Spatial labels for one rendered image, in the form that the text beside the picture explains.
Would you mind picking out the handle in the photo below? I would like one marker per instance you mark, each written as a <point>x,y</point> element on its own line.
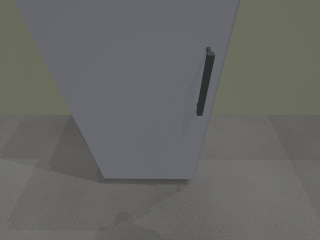
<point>209,61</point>

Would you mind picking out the fridge door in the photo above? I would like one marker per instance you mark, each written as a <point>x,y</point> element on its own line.
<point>130,72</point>

